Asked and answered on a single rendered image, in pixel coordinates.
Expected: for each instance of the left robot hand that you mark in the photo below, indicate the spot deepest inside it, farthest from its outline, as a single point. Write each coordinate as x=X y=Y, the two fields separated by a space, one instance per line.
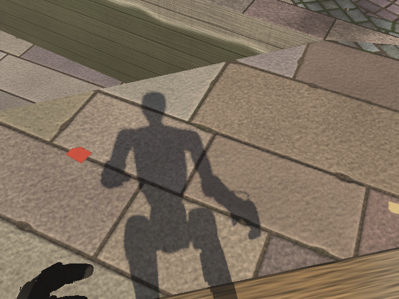
x=54 y=277

